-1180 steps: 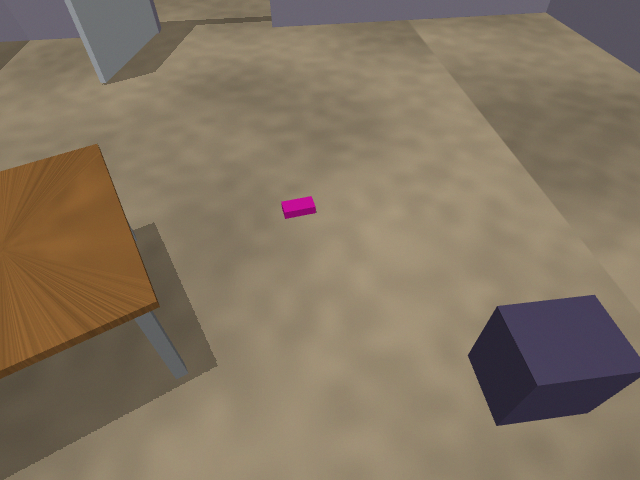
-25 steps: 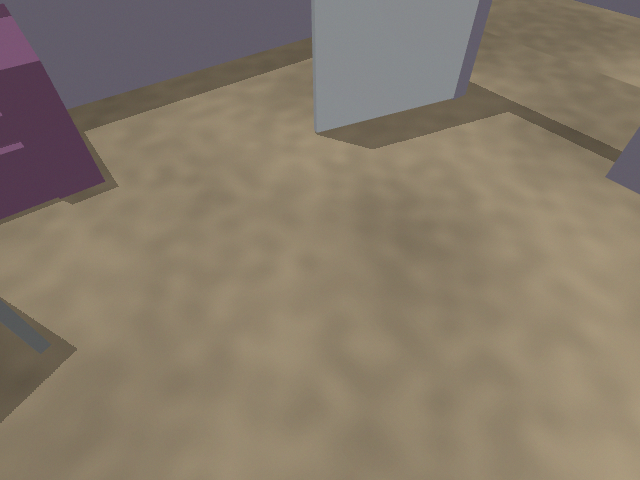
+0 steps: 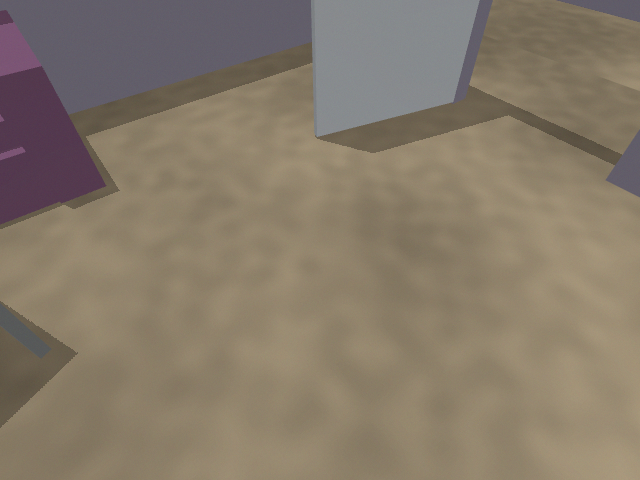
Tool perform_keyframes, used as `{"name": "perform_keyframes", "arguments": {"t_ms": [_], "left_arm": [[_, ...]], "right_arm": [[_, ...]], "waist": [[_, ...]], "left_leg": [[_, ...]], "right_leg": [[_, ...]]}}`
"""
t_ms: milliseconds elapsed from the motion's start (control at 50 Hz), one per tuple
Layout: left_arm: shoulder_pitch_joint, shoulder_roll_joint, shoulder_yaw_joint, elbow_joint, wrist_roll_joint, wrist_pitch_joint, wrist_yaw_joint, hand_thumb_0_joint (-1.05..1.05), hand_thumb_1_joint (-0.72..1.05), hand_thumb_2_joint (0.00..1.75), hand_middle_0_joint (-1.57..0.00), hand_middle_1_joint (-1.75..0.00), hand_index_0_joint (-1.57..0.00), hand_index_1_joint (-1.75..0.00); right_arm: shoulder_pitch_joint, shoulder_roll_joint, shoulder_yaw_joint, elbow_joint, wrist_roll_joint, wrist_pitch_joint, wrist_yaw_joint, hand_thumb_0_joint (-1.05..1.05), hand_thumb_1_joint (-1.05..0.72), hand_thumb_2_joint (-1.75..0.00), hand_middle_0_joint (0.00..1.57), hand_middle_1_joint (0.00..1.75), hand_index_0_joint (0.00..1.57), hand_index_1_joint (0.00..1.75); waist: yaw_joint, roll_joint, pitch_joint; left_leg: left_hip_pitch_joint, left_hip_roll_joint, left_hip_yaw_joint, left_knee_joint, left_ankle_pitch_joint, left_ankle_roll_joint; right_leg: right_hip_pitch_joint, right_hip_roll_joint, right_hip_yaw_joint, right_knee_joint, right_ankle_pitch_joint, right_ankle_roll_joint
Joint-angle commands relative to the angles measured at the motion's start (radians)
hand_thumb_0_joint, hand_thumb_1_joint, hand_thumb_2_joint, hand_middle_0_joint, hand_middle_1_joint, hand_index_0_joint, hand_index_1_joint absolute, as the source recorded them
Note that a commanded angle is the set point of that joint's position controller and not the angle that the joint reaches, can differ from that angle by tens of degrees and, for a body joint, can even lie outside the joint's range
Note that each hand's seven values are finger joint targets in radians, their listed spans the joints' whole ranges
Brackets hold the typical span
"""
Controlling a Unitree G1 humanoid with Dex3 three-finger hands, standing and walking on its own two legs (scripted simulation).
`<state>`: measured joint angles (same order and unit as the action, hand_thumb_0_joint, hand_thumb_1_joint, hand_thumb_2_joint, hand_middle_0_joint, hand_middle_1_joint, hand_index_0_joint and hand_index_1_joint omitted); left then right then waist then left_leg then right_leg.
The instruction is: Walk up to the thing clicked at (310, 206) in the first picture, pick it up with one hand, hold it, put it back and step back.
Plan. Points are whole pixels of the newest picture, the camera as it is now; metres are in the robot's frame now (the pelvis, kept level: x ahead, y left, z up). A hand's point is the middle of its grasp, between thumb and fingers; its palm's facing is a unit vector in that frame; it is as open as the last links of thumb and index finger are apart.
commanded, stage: stand
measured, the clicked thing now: out of the picture +0.14 +0.48 -0.76
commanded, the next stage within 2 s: walk up in 0.48 s
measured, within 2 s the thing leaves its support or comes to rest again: neither
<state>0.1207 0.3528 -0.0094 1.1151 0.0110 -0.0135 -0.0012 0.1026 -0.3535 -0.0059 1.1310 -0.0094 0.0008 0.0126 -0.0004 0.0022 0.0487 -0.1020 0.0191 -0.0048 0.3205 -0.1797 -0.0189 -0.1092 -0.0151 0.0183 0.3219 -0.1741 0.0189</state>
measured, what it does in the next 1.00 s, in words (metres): walks ahead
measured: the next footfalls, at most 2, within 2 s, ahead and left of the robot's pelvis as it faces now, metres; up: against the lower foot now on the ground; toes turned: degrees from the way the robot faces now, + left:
left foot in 1.10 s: +0.35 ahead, +0.09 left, +0.00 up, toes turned +4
right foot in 1.58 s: +0.51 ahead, -0.18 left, +0.00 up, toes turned -11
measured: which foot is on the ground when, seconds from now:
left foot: down 0.00-0.72, up 0.74-1.00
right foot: down 0.00-1.00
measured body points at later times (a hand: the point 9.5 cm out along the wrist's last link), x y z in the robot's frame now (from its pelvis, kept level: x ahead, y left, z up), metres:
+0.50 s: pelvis +0.00 +0.00 +0.00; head +0.01 +0.00 +0.45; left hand +0.07 +0.30 -0.13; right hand +0.07 -0.30 -0.13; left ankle +0.00 +0.13 -0.75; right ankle +0.00 -0.13 -0.75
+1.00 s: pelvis +0.13 -0.04 -0.01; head +0.15 -0.04 +0.44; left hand +0.13 +0.29 -0.12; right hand +0.21 -0.36 -0.13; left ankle +0.24 +0.09 -0.72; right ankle +0.04 -0.14 -0.75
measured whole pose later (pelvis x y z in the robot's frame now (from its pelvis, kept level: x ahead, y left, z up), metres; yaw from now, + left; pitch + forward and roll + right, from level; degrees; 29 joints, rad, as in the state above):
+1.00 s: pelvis +0.13 -0.04 -0.01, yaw +1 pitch -4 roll -2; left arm 0.34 0.39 0.07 0.95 0.02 -0.07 -0.03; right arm 0.21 -0.42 -0.07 0.95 -0.02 0.00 0.08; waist 0.04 0.06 0.11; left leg -0.48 0.03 -0.06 0.76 -0.25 0.01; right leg 0.06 0.04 -0.08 0.32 -0.32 -0.03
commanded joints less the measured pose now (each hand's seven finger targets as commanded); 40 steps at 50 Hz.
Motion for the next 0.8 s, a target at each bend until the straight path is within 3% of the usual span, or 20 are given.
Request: {"name": "perform_keyframes", "arguments": {"t_ms": [0, 260, 440, 460, 480, 500, 520, 540, 560, 580, 600, 620, 640, 660, 680, 700, 720, 740, 760, 780], "left_arm": [[-0.037, 0.221, 0.045, -0.059, 0.000, -0.020, 0.013, 0.00, 0.90, 0.90, -0.20, -0.30, -0.20, -0.30], [-0.032, 0.219, 0.046, -0.059, 0.001, -0.016, 0.010, 0.00, 0.90, 0.90, -0.20, -0.30, -0.20, -0.30], [-0.031, 0.219, 0.047, -0.060, -0.002, -0.016, 0.010, 0.00, 0.90, 0.90, -0.20, -0.30, -0.20, -0.30], [0.026, 0.295, 0.105, -0.110, 0.016, -0.024, -0.018, 0.00, 0.90, 0.90, -0.20, -0.30, -0.20, -0.30], [0.020, 0.294, 0.108, -0.106, 0.024, -0.021, -0.029, 0.00, 0.90, 0.90, -0.20, -0.30, -0.20, -0.30], [-0.015, 0.278, 0.113, -0.119, 0.026, -0.019, -0.035, 0.00, 0.90, 0.90, -0.20, -0.30, -0.20, -0.30], [-0.035, 0.254, 0.112, -0.135, 0.029, -0.017, -0.042, 0.00, 0.90, 0.90, -0.20, -0.30, -0.20, -0.30], [-0.052, 0.237, 0.111, -0.153, 0.028, -0.017, -0.046, 0.00, 0.90, 0.90, -0.20, -0.30, -0.20, -0.30], [-0.054, 0.239, 0.116, -0.170, 0.028, -0.019, -0.046, 0.00, 0.90, 0.90, -0.20, -0.30, -0.20, -0.30], [-0.031, 0.234, 0.113, -0.181, 0.021, -0.027, -0.049, 0.00, 0.90, 0.90, -0.20, -0.30, -0.20, -0.30], [-0.015, 0.236, 0.111, -0.179, 0.020, -0.039, -0.052, 0.00, 0.90, 0.90, -0.20, -0.30, -0.20, -0.30], [-0.006, 0.240, 0.117, -0.178, 0.021, -0.043, -0.058, 0.00, 0.90, 0.90, -0.20, -0.30, -0.20, -0.30], [0.050, 0.234, 0.125, -0.172, 0.020, -0.039, -0.063, 0.00, 0.90, 0.90, -0.20, -0.30, -0.20, -0.30], [0.158, 0.225, 0.133, -0.143, 0.021, -0.040, -0.061, 0.00, 0.90, 0.90, -0.20, -0.30, -0.20, -0.30], [0.283, 0.253, 0.148, -0.094, 0.023, -0.049, -0.048, 0.00, 0.90, 0.90, -0.20, -0.30, -0.20, -0.30], [0.382, 0.323, 0.175, -0.067, 0.037, -0.059, -0.030, 0.00, 0.90, 0.90, -0.20, -0.30, -0.20, -0.30], [0.333, 0.401, 0.183, -0.111, 0.043, -0.068, -0.019, 0.00, 0.90, 0.90, -0.20, -0.30, -0.20, -0.30], [0.215, 0.412, 0.184, -0.157, 0.035, -0.063, -0.019, 0.00, 0.90, 0.90, -0.20, -0.30, -0.20, -0.30], [0.167, 0.399, 0.176, -0.188, 0.030, -0.067, -0.021, 0.00, 0.90, 0.90, -0.20, -0.30, -0.20, -0.30], [0.140, 0.346, 0.162, -0.200, 0.020, -0.075, -0.021, 0.00, 0.90, 0.90, -0.20, -0.30, -0.20, -0.30]], "right_arm": [[-0.035, -0.216, -0.038, -0.061, 0.002, -0.026, -0.016, 0.00, -0.90, -0.90, 0.20, 0.30, 0.20, 0.30], [-0.032, -0.216, -0.040, -0.060, 0.000, -0.023, -0.015, 0.00, -0.90, -0.90, 0.20, 0.30, 0.20, 0.30], [-0.028, -0.218, -0.039, -0.058, 0.000, -0.027, -0.017, 0.00, -0.90, -0.90, 0.20, 0.30, 0.20, 0.30], [0.045, -0.290, -0.090, -0.109, -0.018, -0.042, 0.001, 0.00, -0.90, -0.90, 0.20, 0.30, 0.20, 0.30], [0.060, -0.305, -0.101, -0.100, -0.027, -0.042, 0.009, 0.00, -0.90, -0.90, 0.20, 0.30, 0.20, 0.30], [0.060, -0.305, -0.105, -0.105, -0.031, -0.040, 0.012, 0.00, -0.90, -0.90, 0.20, 0.30, 0.20, 0.30], [0.064, -0.316, -0.115, -0.116, -0.029, -0.039, 0.015, 0.00, -0.90, -0.90, 0.20, 0.30, 0.20, 0.30], [0.076, -0.332, -0.129, -0.128, -0.029, -0.043, 0.015, 0.00, -0.90, -0.90, 0.20, 0.30, 0.20, 0.30], [0.069, -0.351, -0.140, -0.139, -0.034, -0.052, 0.014, 0.00, -0.90, -0.90, 0.20, 0.30, 0.20, 0.30], [0.046, -0.349, -0.146, -0.154, -0.034, -0.060, 0.011, 0.00, -0.90, -0.90, 0.20, 0.30, 0.20, 0.30], [0.052, -0.323, -0.139, -0.164, -0.031, -0.059, 0.014, 0.00, -0.90, -0.90, 0.20, 0.30, 0.20, 0.30], [0.054, -0.307, -0.138, -0.178, -0.035, -0.057, 0.020, 0.00, -0.90, -0.90, 0.20, 0.30, 0.20, 0.30], [0.020, -0.316, -0.144, -0.196, -0.042, -0.052, 0.025, 0.00, -0.90, -0.90, 0.20, 0.30, 0.20, 0.30], [-0.049, -0.323, -0.146, -0.218, -0.036, -0.043, 0.029, 0.00, -0.90, -0.90, 0.20, 0.30, 0.20, 0.30], [-0.096, -0.259, -0.127, -0.239, -0.030, -0.034, 0.030, 0.00, -0.90, -0.90, 0.20, 0.30, 0.20, 0.30], [-0.067, -0.168, -0.096, -0.256, -0.021, -0.032, 0.033, 0.00, -0.90, -0.90, 0.20, 0.30, 0.20, 0.30], [-0.060, -0.161, -0.092, -0.284, -0.017, -0.027, 0.028, 0.00, -0.90, -0.90, 0.20, 0.30, 0.20, 0.30], [-0.011, -0.235, -0.109, -0.263, -0.017, -0.025, 0.021, 0.00, -0.90, -0.90, 0.20, 0.30, 0.20, 0.30], [0.017, -0.263, -0.114, -0.246, -0.011, -0.032, 0.024, 0.00, -0.90, -0.90, 0.20, 0.30, 0.20, 0.30], [0.032, -0.269, -0.110, -0.228, -0.002, -0.039, 0.030, 0.00, -0.90, -0.90, 0.20, 0.30, 0.20, 0.30]], "waist": [[-0.005, -0.005, -0.081], [0.000, 0.007, -0.044], [0.002, 0.000, -0.071], [-0.003, -0.013, -0.170], [-0.006, 0.024, -0.082], [-0.017, 0.056, 0.001], [-0.030, 0.101, 0.048], [-0.043, 0.139, 0.093], [-0.039, 0.142, 0.120], [-0.017, 0.119, 0.092], [-0.014, 0.099, 0.036], [-0.017, 0.119, 0.014], [0.013, 0.165, -0.002], [0.080, 0.179, -0.012], [0.143, 0.057, -0.051], [0.179, -0.208, -0.061], [0.146, -0.230, -0.005], [0.104, -0.117, 0.059], [0.074, -0.104, 0.127], [0.046, -0.071, 0.157]], "left_leg": [[0.018, 0.110, -0.077, -0.037, 0.161, 0.035], [-0.010, 0.104, -0.086, -0.061, 0.059, 0.030], [0.006, 0.106, -0.087, -0.048, 0.127, 0.033], [0.021, 0.070, -0.088, 0.013, -0.380, 0.100], [-0.025, 0.087, -0.139, -0.007, -0.558, 0.114], [-0.054, 0.113, -0.181, -0.050, -0.624, 0.126], [-0.046, 0.174, -0.251, -0.112, -0.651, 0.162], [-0.051, 0.269, -0.341, -0.186, -0.607, 0.202], [-0.005, 0.331, -0.391, -0.197, -0.478, 0.250], [0.064, 0.350, -0.378, -0.171, -0.354, 0.262], [0.098, 0.309, -0.334, -0.132, -0.314, 0.251], [0.059, 0.258, -0.277, -0.113, -0.353, 0.228], [0.007, 0.224, -0.220, -0.096, -0.378, 0.210], [-0.121, 0.190, -0.141, -0.013, -0.368, 0.182], [-0.256, 0.110, -0.049, 0.190, -0.313, 0.134], [-0.450, -0.009, 0.052, 0.527, -0.361, 0.086], [-0.617, -0.101, -0.032, 0.668, -0.390, 0.051], [-0.565, -0.038, -0.137, 0.702, -0.321, 0.050], [-0.567, -0.001, -0.138, 0.717, -0.274, 0.054], [-0.583, 0.019, -0.157, 0.732, -0.215, 0.054]], "right_leg": [[0.012, -0.114, 0.070, -0.039, 0.169, -0.030], [-0.019, -0.105, 0.072, -0.055, 0.044, -0.036], [0.004, -0.110, 0.070, -0.041, 0.116, -0.036], [0.016, -0.051, 0.064, 0.030, -0.359, -0.075], [-0.115, -0.051, 0.080, 0.081, -0.516, -0.086], [-0.221, -0.029, 0.055, 0.127, -0.524, -0.075], [-0.306, -0.007, 0.011, 0.222, -0.451, -0.062], [-0.348, 0.016, -0.040, 0.359, -0.297, -0.046], [-0.415, -0.029, -0.003, 0.413, -0.284, -0.041], [-0.413, -0.078, 0.036, 0.344, -0.284, -0.056], [-0.375, -0.067, 0.030, 0.295, -0.280, -0.054], [-0.312, -0.052, 0.017, 0.275, -0.281, -0.049], [-0.214, -0.045, -0.005, 0.219, -0.252, -0.053], [-0.017, -0.035, -0.036, 0.113, -0.158, -0.060], [0.209, 0.001, -0.042, 0.038, -0.098, -0.052], [0.341, -0.131, 0.197, -0.074, -0.235, -0.045], [0.264, -0.319, 0.551, -0.204, -0.440, -0.106], [0.130, -0.374, 0.592, -0.247, -0.595, -0.158], [0.078, -0.367, 0.555, -0.241, -0.531, -0.188], [0.098, -0.307, 0.443, -0.225, -0.363, -0.184]]}}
